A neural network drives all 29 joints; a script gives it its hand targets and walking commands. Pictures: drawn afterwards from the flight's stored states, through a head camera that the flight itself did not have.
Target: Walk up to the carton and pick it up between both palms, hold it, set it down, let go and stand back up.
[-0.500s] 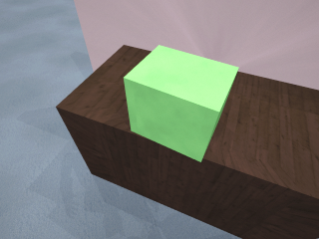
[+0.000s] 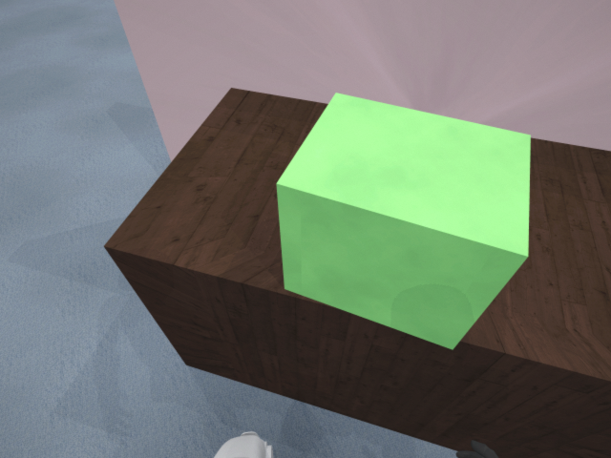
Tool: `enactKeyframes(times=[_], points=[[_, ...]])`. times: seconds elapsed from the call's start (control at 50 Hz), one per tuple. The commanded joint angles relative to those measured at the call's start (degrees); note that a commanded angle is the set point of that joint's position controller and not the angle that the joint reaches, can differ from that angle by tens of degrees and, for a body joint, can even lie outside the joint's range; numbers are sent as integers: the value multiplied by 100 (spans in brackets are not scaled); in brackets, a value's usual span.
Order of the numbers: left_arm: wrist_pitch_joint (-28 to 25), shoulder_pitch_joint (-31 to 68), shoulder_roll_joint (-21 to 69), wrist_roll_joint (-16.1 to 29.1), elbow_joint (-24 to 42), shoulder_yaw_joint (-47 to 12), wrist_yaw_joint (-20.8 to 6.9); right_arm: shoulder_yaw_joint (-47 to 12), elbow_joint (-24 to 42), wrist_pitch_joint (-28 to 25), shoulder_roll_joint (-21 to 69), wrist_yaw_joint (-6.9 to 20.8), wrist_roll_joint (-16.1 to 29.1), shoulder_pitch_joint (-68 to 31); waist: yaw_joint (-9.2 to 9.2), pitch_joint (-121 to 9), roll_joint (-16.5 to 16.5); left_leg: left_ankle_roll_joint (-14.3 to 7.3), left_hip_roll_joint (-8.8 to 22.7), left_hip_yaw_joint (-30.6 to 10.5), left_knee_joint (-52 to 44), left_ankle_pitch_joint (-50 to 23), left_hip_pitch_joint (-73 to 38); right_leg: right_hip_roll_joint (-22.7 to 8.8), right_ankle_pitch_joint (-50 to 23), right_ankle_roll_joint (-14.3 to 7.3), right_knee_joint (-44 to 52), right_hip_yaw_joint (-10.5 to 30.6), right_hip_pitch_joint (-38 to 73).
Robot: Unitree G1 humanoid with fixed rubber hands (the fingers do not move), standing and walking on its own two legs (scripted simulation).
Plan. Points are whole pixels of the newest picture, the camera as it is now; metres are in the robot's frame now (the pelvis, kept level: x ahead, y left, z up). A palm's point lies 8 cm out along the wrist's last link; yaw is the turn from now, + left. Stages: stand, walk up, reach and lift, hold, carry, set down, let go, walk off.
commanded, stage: walk up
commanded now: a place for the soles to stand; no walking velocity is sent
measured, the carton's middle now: (393, 220) +0.46 -0.10 +0.03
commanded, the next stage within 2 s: none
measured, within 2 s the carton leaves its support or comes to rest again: neither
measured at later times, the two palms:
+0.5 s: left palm (145, 397) +0.22 +0.25 -0.08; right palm out of the picture +0.09 -0.23 -0.12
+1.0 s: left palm (138, 435) +0.17 +0.25 -0.10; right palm out of the picture -0.01 -0.19 -0.10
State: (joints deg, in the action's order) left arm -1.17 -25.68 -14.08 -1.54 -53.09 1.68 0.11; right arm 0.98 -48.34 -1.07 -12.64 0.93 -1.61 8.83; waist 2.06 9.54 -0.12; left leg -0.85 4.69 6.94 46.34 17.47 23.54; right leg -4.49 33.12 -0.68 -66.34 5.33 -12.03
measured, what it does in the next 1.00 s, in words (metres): steps on the spot, turning right: right foot, then left foot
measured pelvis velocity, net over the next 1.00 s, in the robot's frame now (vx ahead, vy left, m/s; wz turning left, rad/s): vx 0.02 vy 0.06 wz -0.41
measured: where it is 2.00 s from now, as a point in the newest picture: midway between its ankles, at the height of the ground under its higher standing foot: outside the picture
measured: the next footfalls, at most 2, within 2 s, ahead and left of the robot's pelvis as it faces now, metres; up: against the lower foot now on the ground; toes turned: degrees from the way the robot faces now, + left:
right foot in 0.28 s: +0.16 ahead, -0.08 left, +0.00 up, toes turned -11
left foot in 0.58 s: +0.10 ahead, +0.15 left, +0.00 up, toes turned -24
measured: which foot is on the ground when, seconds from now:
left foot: down 0.00-0.30, up 0.32-0.56, down 0.58-1.00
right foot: up 0.00-0.26, down 0.28-0.62, up 0.64-0.78, down 0.80-1.00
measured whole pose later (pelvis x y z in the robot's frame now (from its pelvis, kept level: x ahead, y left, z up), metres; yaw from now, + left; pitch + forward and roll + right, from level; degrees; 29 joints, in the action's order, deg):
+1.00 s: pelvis +0.02 +0.06 +0.03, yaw -23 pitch -3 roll +2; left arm -0.3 -15.2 -11.6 -0.4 -50.3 0.0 -0.3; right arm -1.4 -51.7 1.2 -12.7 0.5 -0.3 13.1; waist 0.4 2.7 -1.1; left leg 0.5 3.5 9.2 32.5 19.0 10.2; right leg 1.9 12.4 0.2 -34.4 6.7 -19.0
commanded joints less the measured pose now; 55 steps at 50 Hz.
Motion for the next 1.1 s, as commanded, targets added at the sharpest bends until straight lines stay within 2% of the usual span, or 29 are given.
enactKeyframes(times=[0.0,0.04,0.08,0.1,0.14,0.16,0.22,0.24,0.26,0.28,0.3,0.32,0.38,0.42,0.48,0.5,0.54,0.56,0.58,0.6,0.62,0.7,0.76,0.78,0.82,0.86,0.9,0.98,1.08], points=[[-101,-371,-283,20,667,55,19,278,154,7,-1304,-172,67,560,-245,-55,674,-932,1575,-2220,-3495,1304,-805,-86,-585,-107,-616,-43,-1824],[-87,-444,-145,-64,655,70,21,174,122,-99,-937,-120,-34,453,-189,-215,711,-1140,1479,-1547,-3259,21,-257,-23,-493,-47,-10,-218,-1084],[-24,-381,-158,50,729,102,65,145,126,-136,-940,-158,-108,154,62,-220,547,-1357,1689,-985,-2876,-1357,-27,-14,-429,-33,625,-260,-708],[-14,-115,-167,-4,785,118,75,131,143,-153,-852,-169,-87,257,-49,-305,332,-1388,1774,-905,-2737,-2017,-117,65,-624,-19,793,-360,-748],[-14,138,-192,-47,999,204,120,99,189,-132,-964,-186,-86,228,-63,-603,492,-1262,1815,-551,-2154,-3830,-548,141,-1131,-61,1409,-419,-646],[-28,106,-172,-17,1099,208,119,91,230,-85,-1026,-181,-96,143,-49,-853,661,-1152,1766,-460,-1892,-4031,-684,216,-1473,-94,1840,-495,-349],[-29,259,-304,-7,1156,273,73,58,345,129,-1088,-173,-55,34,41,-1000,617,-698,1319,34,-1070,-2514,-252,426,-2719,-299,2859,-634,403],[-22,338,-595,16,1292,383,79,-7,392,183,-952,-154,-3,138,49,-1018,277,-402,1047,243,-600,-1601,-16,180,-3545,-453,3119,-77,608],[-6,409,-1107,59,1438,546,98,-87,429,252,-748,-144,73,414,30,-1126,-670,-72,538,461,467,-78,300,-805,-4340,-894,3626,1477,543],[1,191,-1228,198,1456,572,132,-75,396,395,-740,-190,43,583,51,-1223,-770,106,-74,-1,1403,2261,185,-1553,-4097,-1399,4404,2686,98],[21,274,-1288,324,1408,613,176,-14,413,521,-769,-244,36,420,132,-1022,-744,173,-32,-529,1713,2452,130,-1627,-3111,-1594,4774,2901,-529],[49,562,-1162,290,1411,574,202,-35,372,539,-792,-253,36,436,19,-930,-837,186,17,-689,1829,2274,228,-1363,-2551,-1576,4778,2654,-509],[122,1196,-747,113,1747,435,275,7,247,439,-803,-251,48,613,-165,-1191,-811,219,-25,-718,1883,1770,129,-882,-2340,-1382,4497,1872,-586],[102,1268,-633,57,1789,430,231,11,281,378,-673,-256,29,517,-152,-1358,-859,260,-91,-712,1376,1641,15,-766,-2811,-1381,4285,1853,-511],[136,1154,-618,-19,1657,431,176,10,279,305,-566,-240,71,411,-80,-1556,-519,180,-207,-516,68,1581,-469,-688,-3135,-1280,4043,1755,-386],[186,1153,-685,-15,1616,404,164,-25,319,295,-442,-221,86,289,-59,-1553,-561,129,-363,-396,-521,1549,-672,-491,-2636,-1076,4053,1655,-391],[240,1281,-769,1,1562,384,134,30,324,235,-516,-218,116,555,-228,-1503,-541,-76,-311,-494,-1697,165,-1559,-254,-2542,-647,3790,1569,-995],[251,1330,-587,44,1517,289,86,34,363,185,-601,-221,67,735,-331,-1506,-568,-245,99,-1041,-2037,345,-1731,-6,-2118,-353,3569,1228,-1322],[269,1415,-424,131,1606,269,64,147,439,146,-966,-235,139,512,-292,-1088,240,-725,1071,-2256,-2706,963,-1174,683,-1431,-53,2837,503,-1659],[300,1489,-524,39,1572,298,83,227,411,137,-1186,-233,93,134,-236,-550,640,-1244,1903,-2941,-3165,1148,11,916,-648,121,1758,-42,-1354],[299,1371,-457,-18,1498,326,78,206,440,101,-1163,-252,115,-236,-103,-148,610,-1443,2148,-2945,-3196,622,491,673,-453,143,1360,10,-1063],[83,1219,-192,-4,1222,197,-43,52,512,-10,-844,-181,50,-317,-94,-265,999,-694,1027,-1158,-2396,-1641,-478,521,-1470,18,2700,-99,-893],[-68,1062,-361,12,1044,153,-37,-1,389,-5,-718,-44,130,87,-210,-1105,771,-281,537,-705,-1897,-1063,-741,348,-3669,-166,3435,179,235],[-81,1106,-451,19,1063,159,-35,-55,280,12,-651,-34,146,268,-218,-1225,367,-206,416,-665,-1885,-237,-638,131,-3704,-296,3458,579,355],[-33,1071,-587,119,930,145,-25,-131,175,96,-495,-58,158,395,-248,-1194,328,-133,163,-502,-2179,760,-1046,-132,-2540,-439,3727,1012,-298],[28,1057,-547,141,784,72,-21,-106,121,151,-522,-72,175,273,-209,-758,95,-165,257,-589,-2431,1343,-1072,104,-1287,-319,4110,868,-879],[13,947,-572,109,631,40,1,-76,31,159,-713,-54,139,235,-132,-418,244,-241,282,-565,-2539,1323,-846,164,-1321,-236,4091,877,-892],[-33,853,-612,122,433,30,1,-105,-142,115,-753,-68,121,396,-73,-441,-9,-255,322,-436,-2627,1534,-930,232,-1104,-200,4132,906,-944],[-52,961,-608,156,255,-73,46,-89,-369,85,-727,-79,104,791,-254,-497,-588,-204,151,-319,-2412,964,-1300,168,-1185,-250,4403,1235,-1155]])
